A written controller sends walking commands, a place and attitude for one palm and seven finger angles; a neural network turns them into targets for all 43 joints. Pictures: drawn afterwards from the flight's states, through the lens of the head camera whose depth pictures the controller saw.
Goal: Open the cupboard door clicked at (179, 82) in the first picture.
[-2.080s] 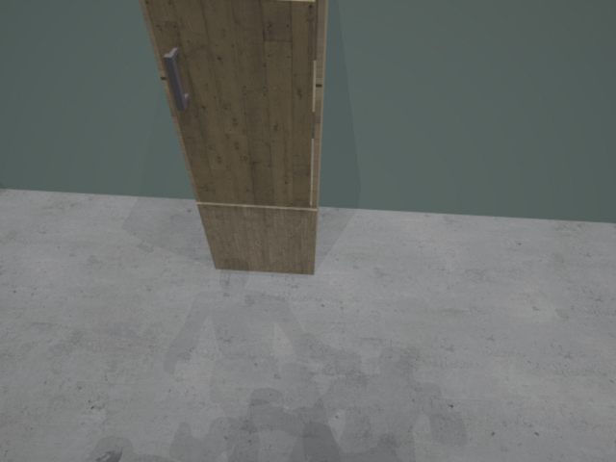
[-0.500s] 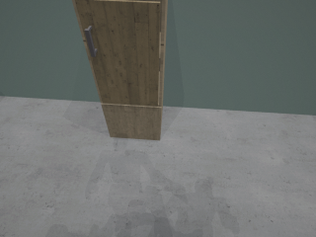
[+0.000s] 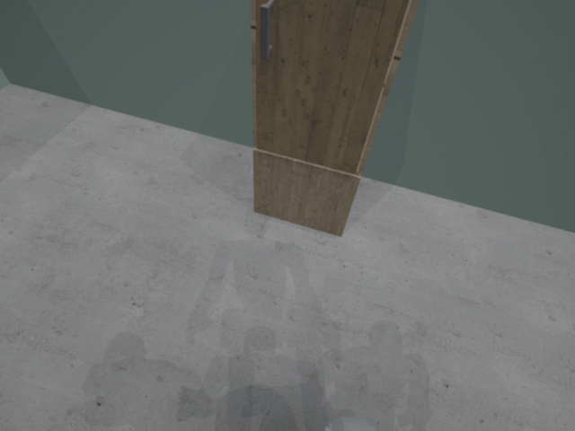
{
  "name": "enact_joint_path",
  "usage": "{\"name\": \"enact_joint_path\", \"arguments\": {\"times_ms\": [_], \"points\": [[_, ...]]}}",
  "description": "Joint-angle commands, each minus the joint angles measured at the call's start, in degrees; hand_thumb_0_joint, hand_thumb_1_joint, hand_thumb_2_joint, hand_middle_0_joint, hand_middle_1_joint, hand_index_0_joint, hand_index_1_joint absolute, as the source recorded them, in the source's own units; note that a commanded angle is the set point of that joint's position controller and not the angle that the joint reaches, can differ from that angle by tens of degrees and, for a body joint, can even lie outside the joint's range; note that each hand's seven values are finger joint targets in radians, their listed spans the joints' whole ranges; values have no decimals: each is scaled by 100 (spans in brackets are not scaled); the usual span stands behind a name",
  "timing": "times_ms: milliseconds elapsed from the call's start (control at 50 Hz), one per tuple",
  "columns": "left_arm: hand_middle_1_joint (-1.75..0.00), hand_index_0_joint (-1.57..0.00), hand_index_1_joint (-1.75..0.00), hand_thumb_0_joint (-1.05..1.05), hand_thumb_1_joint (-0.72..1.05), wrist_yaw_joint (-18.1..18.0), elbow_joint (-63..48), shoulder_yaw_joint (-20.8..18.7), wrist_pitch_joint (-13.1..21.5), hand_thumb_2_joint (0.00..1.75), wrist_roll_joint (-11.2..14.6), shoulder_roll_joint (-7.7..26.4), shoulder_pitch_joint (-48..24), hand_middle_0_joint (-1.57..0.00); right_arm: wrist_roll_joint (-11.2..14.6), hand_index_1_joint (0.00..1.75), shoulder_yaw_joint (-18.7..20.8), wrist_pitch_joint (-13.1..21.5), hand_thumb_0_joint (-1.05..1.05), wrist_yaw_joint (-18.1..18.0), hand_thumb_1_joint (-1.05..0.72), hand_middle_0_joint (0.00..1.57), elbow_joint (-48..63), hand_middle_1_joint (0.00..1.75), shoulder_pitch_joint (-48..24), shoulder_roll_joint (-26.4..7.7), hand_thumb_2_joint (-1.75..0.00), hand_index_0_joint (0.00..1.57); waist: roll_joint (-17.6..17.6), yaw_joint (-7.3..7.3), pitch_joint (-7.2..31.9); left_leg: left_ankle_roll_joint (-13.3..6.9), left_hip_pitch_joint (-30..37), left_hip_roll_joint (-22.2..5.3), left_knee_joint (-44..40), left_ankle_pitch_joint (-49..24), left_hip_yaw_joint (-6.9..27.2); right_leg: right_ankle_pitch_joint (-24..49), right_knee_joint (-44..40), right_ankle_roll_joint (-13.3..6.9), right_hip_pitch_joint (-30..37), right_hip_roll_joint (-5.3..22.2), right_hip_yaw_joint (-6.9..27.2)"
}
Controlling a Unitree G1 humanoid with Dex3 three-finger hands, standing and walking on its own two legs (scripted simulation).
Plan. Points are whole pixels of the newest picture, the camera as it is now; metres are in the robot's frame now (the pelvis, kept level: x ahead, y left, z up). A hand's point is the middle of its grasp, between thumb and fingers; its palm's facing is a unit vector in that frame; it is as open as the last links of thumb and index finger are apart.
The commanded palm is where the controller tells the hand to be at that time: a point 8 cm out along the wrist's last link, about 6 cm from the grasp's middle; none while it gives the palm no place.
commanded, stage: walk to a spot facing it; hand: left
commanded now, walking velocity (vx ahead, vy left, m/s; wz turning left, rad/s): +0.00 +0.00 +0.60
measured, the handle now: (267, 30) +1.00 +0.09 +0.06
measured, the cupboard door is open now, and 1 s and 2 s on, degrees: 0 0 0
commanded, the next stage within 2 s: turn to face it in 1.28 s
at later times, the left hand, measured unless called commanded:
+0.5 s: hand out of the picture -0.02 +0.17 -0.15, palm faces +0.32 -0.91 -0.28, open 7.4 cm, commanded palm none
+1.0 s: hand out of the picture -0.04 +0.24 -0.15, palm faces +0.56 -0.79 -0.24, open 7.4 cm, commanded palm none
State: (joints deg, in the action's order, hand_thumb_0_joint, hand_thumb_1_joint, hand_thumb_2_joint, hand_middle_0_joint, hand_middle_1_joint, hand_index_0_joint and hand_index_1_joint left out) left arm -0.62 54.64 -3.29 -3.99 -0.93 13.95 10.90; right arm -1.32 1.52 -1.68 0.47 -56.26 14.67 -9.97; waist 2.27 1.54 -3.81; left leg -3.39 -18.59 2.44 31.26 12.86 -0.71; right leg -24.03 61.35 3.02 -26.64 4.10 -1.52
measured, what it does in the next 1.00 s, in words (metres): steps on the spot, turning left: right foot, then left foot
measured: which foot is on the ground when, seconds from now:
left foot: down 0.00-0.28, up 0.30-0.64, down 0.66-1.00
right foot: up 0.00-0.26, down 0.28-0.66, up 0.68-1.00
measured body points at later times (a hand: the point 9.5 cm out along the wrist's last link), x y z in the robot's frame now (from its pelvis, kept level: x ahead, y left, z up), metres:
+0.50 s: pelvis -0.02 -0.04 +0.01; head +0.01 -0.05 +0.45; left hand -0.04 +0.22 -0.13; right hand +0.13 -0.29 -0.14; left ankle -0.05 +0.09 -0.66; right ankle -0.01 -0.16 -0.73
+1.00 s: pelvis +0.01 +0.01 +0.01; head +0.02 +0.03 +0.46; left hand -0.07 +0.28 -0.13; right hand +0.18 -0.17 -0.13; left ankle -0.07 +0.08 -0.73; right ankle +0.11 -0.10 -0.69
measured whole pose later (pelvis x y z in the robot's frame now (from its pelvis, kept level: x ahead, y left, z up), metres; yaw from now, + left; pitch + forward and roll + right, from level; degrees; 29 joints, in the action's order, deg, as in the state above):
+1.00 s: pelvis +0.01 +0.01 +0.01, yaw +35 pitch +1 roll -1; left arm 1.8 51.8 -4.2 -1.8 -1.3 15.1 11.5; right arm -1.6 2.2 0.1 1.0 -54.8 16.3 -11.6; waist 0.5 1.5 -0.9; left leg -2.5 -10.5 3.1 24.8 15.1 5.2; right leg -21.0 47.6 4.8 -25.8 4.5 -2.0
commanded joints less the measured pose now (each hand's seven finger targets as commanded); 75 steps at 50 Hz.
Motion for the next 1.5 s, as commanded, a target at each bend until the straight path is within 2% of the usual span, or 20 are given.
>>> {"name": "enact_joint_path", "arguments": {"times_ms": [0,220,260,280,360,540,600,620,640,660,740,960,1020,1040,1080,1100,1240,1420,1440,1480], "points": [[-30,-20,-30,0,90,-50,-492,-151,227,90,9,405,-72,-20,16,30,405,134,0,-156,-90,20,400,30,153,-1295,-90,20,-850,45,688,-690,1000,-1454,-1444,-659,2074,6,-453,86,-391,5,160],[-30,-20,-30,0,90,-151,-507,-222,296,90,65,508,813,-20,23,30,566,-65,0,-59,-90,20,697,30,-309,-1325,-90,20,-969,-338,681,-181,-524,-751,-948,80,2444,759,-3777,-97,2184,-321,107],[-30,-20,-30,0,90,-193,-697,-335,345,90,-87,1356,664,-20,20,30,519,-72,0,-22,-90,20,917,30,-190,-748,-90,20,1597,-351,310,612,-2207,483,1882,1676,543,-411,-5174,-1050,2381,2218,2639],[-30,-20,-30,0,90,-203,-861,-273,335,90,-25,1253,273,-20,-59,30,579,-86,0,6,-90,20,913,30,-283,-1078,-90,20,864,-228,271,506,-1727,84,2849,1595,753,-125,-5077,-1166,1367,2255,2226],[-30,-20,-30,0,90,-159,-897,-131,471,90,-44,728,-181,-20,-16,30,519,-163,0,124,-90,20,682,30,-138,-913,-90,20,648,98,-89,652,-1563,-215,3825,711,306,1800,-4427,-963,1236,1279,620],[-30,-20,-30,0,90,-123,-575,-261,392,90,-101,1231,784,-20,71,30,315,-96,0,131,-90,20,935,30,-1114,-813,-90,20,1010,-465,231,642,-652,-238,1399,1298,-444,4035,-3614,-1019,2134,1572,-9],[-30,-20,-30,0,90,-92,-550,-296,351,90,-40,1256,640,-20,60,30,341,-4,0,101,-90,20,843,30,-561,-1029,-90,20,803,-157,611,488,523,-187,-311,218,-528,3984,-2627,-560,1918,1437,-541],[-30,-20,-30,0,90,-69,-637,-281,332,90,7,1119,653,-20,22,30,443,69,0,88,-90,20,750,30,-92,-1447,-90,20,-129,109,1032,245,1782,-766,-853,-1076,186,3075,-1455,-238,1007,1211,-776],[-30,-20,-30,0,90,-1,-886,-188,342,90,37,673,583,-20,14,30,602,100,0,52,-90,20,702,30,283,-2115,-90,20,-2063,260,1199,-565,2634,-2397,-864,-3420,2316,-1049,-127,226,-700,353,-846],[-30,-20,-30,0,90,-36,-1005,-153,269,90,-23,733,151,-20,55,30,600,78,0,25,-90,20,493,30,679,-2175,-90,20,-1652,455,1333,-963,2388,-2606,-946,-2624,2367,-1541,394,144,-860,316,-264],[-30,-20,-30,0,90,139,-726,-226,319,90,-53,672,-106,-20,-15,30,393,197,0,-92,-90,20,739,30,-236,-1516,-90,20,-1129,81,293,-541,882,-1593,-1633,761,1922,-12,395,111,-832,341,37],[-30,-20,-30,0,90,217,-907,-155,465,90,-29,491,-430,-20,-18,30,446,305,0,-68,-90,20,505,30,183,-1474,-90,20,-1053,84,107,-729,852,-1302,-1688,750,2259,315,-1887,193,-220,-13,-106],[-30,-20,-30,0,90,210,-778,-172,546,90,-19,490,160,-20,-13,30,448,280,0,-78,-90,20,511,30,-78,-1428,-90,20,-944,-259,281,-563,201,-1074,-1010,260,2163,598,-2886,144,1199,-328,-281],[-30,-20,-30,0,90,182,-635,-219,600,90,-18,601,580,-20,17,30,432,287,0,-77,-90,20,551,30,-182,-1332,-90,20,-650,-502,366,-378,-504,-814,-402,403,1973,892,-3562,90,2248,-220,-185],[-30,-20,-30,0,90,36,-461,-424,672,90,-72,1617,1559,-20,44,30,312,368,0,-22,-90,20,835,30,-120,-721,-90,20,1833,-875,888,295,-2598,192,2512,2239,360,-845,-5047,-799,4019,2553,3053],[-30,-20,-30,0,90,-23,-486,-395,647,90,-8,1494,1469,-20,-21,30,409,330,0,11,-90,20,869,30,-295,-1113,-90,20,1035,-769,575,296,-2630,-269,3277,2043,539,-1382,-5216,-1032,3339,2765,3082],[-30,-20,-30,0,90,-48,-271,-70,815,90,-57,504,778,-20,-9,30,345,61,0,279,-90,20,506,30,-428,-567,-90,20,757,-163,-214,563,-2022,-738,3315,245,-118,2167,-4876,-584,2000,1525,-415],[-30,-20,-30,0,90,-127,11,-82,706,90,-84,776,1160,-20,-25,30,163,174,0,178,-90,20,514,30,-361,-467,-90,20,668,-31,418,256,313,-261,287,-354,-750,4986,-3153,-484,2130,1390,-1072],[-30,-20,-30,0,90,-142,20,-55,673,90,-39,728,1109,-20,-61,30,218,227,0,114,-90,20,302,30,343,-735,-90,20,321,300,960,235,1476,-418,-387,-1310,-688,4358,-2192,-336,1880,1230,-1116],[-30,-20,-30,0,90,-128,56,92,598,90,91,167,1794,-20,38,30,378,305,0,-53,-90,20,128,30,1064,-1805,-90,20,-1960,336,2449,-815,3515,-2887,-271,-5821,1506,-1532,390,-36,252,38,-571]]}}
